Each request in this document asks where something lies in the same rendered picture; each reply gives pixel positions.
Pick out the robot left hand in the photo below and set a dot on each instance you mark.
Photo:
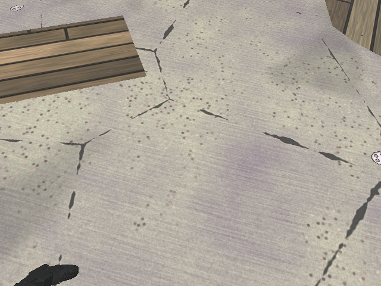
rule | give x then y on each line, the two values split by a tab
46	275

